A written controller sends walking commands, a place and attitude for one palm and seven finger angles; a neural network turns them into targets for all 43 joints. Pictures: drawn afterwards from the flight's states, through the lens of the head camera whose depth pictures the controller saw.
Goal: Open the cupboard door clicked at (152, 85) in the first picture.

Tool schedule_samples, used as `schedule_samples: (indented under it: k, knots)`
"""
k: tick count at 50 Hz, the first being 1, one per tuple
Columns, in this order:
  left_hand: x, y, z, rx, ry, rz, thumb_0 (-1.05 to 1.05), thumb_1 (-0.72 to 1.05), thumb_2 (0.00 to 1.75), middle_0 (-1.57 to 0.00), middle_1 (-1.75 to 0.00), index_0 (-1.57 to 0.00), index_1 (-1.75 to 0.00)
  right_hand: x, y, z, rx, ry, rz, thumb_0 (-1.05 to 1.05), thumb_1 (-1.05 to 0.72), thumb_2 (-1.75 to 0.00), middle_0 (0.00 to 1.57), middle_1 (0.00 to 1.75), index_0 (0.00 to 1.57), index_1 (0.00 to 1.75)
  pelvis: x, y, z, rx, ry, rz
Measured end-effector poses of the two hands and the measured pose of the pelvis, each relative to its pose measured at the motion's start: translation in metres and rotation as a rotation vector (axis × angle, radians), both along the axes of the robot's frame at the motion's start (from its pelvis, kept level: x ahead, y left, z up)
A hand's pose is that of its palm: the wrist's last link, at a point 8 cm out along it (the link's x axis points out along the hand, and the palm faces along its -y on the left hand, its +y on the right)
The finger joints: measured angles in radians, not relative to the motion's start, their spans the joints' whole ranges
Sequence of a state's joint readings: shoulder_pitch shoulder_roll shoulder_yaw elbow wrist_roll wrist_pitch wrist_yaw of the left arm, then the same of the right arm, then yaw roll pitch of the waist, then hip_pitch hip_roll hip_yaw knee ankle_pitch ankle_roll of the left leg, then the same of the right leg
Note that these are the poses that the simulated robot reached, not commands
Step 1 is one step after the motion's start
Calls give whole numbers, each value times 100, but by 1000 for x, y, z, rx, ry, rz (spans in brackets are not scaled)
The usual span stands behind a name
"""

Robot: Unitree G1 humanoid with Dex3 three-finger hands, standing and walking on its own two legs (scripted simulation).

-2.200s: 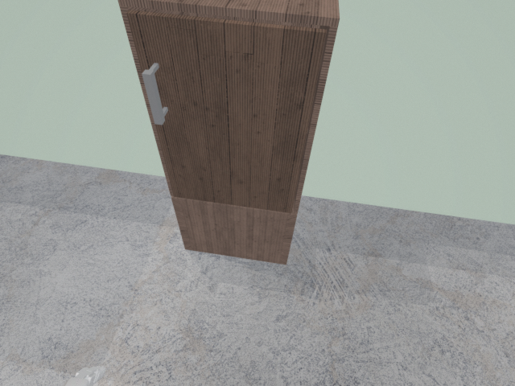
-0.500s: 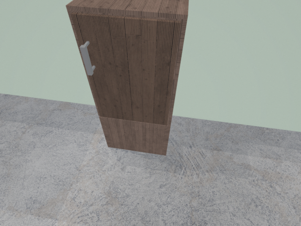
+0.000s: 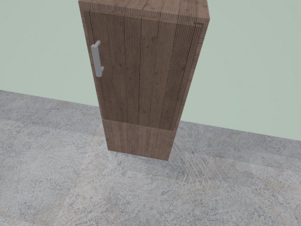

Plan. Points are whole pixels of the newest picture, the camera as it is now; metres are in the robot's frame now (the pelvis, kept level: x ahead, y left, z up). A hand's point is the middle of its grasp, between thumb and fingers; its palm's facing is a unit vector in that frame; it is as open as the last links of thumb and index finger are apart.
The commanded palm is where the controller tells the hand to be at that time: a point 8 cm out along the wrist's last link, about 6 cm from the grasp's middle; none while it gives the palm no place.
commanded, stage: take the last steps up to it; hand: left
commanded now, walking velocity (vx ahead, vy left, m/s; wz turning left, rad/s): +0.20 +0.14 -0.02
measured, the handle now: (98, 59) +0.69 +0.27 +0.06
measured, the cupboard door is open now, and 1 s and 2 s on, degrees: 0 0 0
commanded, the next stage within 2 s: come to a stop and stand still in 0.16 s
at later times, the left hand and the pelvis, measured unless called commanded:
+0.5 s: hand (88, 201) +0.22 +0.21 -0.17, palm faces +0.04 -0.98 -0.17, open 7.3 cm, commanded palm none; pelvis +0.15 +0.05 +0.00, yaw +0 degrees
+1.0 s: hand (60, 201) +0.22 +0.30 -0.18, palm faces +0.05 -0.97 -0.22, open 7.4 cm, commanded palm none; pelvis +0.16 +0.10 +0.00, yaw -2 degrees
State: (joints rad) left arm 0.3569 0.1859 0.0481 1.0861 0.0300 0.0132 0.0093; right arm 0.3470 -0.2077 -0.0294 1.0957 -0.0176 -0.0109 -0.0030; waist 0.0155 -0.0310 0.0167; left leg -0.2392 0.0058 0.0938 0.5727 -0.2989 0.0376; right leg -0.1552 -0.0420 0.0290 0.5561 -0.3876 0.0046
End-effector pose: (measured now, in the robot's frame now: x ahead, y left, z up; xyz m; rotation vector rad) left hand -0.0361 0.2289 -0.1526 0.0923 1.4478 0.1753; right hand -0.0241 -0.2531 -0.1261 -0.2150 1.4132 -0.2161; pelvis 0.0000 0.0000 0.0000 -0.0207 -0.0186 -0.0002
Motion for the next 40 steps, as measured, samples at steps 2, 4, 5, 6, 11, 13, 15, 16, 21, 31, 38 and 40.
schedule_samples:
  k: [2, 4, 5, 6, 11, 13, 15, 16, 21, 31, 38, 40]
  knots:
    - [4, 12, 1, 0, 47, -18, 0, 91, 90, -20, -30, -20, -30, 0, 14, 1, -3, -9, -31, 1, -90, -90, 20, 30, 20, 30, 10, 11, 1, 2, 4, -24]
    - [18, 23, 5, 2, 62, -40, 0, 91, 90, -20, -30, -20, -30, -2, 30, 4, 5, 0, -63, 1, -90, -90, 20, 30, 20, 30, 21, 20, 5, 1, 9, -35]
    - [27, 28, 8, 4, 56, -50, 0, 91, 90, -20, -30, -20, -30, -3, 39, 5, 12, 11, -73, 1, -90, -90, 20, 30, 20, 30, 26, 24, 7, 2, 10, -36]
    - [38, 33, 9, 6, 45, -57, 1, 91, 90, -20, -30, -20, -30, -4, 48, 6, 21, 25, -82, 1, -90, -90, 19, 30, 20, 30, 31, 28, 9, 4, 12, -36]
    - [101, 46, 12, 15, -47, -69, 0, 91, 90, -20, -29, -20, -30, -4, 92, 6, 81, 106, -103, 1, -90, -90, 20, 30, 20, 30, 58, 42, 11, 8, 17, -31]
    - [126, 48, 12, 13, -80, -74, 0, 91, 90, -20, -29, -20, -30, 0, 107, 5, 103, 129, -114, 1, -90, -90, 20, 30, 20, 30, 70, 47, 10, 9, 17, -29]
    - [152, 47, 11, 8, -107, -80, 0, 91, 90, -20, -29, -20, -30, 7, 119, 2, 120, 145, -123, 1, -90, -90, 20, 30, 20, 30, 83, 50, 9, 10, 14, -26]
    - [164, 46, 10, 5, -120, -84, 0, 91, 90, -20, -29, -19, -30, 11, 124, 1, 126, 152, -127, 1, -90, -90, 20, 30, 20, 30, 89, 52, 8, 10, 13, -23]
    - [221, 36, 7, 0, -176, -87, 0, 91, 90, -20, -29, -20, -30, 42, 137, -5, 140, 181, -144, 1, -90, -90, 20, 30, 20, 30, 119, 53, 4, 13, 6, -11]
    - [240, 57, 14, 86, -162, -26, -1, 93, 90, -20, -30, -20, -30, 175, 92, -19, 78, 43, -87, 1, -90, -90, 20, 30, 20, 30, 163, 54, 1, 27, -2, 2]
    - [230, 84, 20, 109, -68, -63, 0, 92, 90, -20, -30, -20, -30, 269, 87, -10, 54, -175, -13, 1, -91, -90, 19, 30, 20, 30, 165, 71, 4, 31, 21, -7]
    - [233, 92, 18, 103, -81, -61, 0, 91, 90, -20, -30, -20, -30, 283, 93, -9, 50, -202, 11, 1, -91, -90, 19, 30, 20, 30, 165, 78, 3, 30, 24, -11]
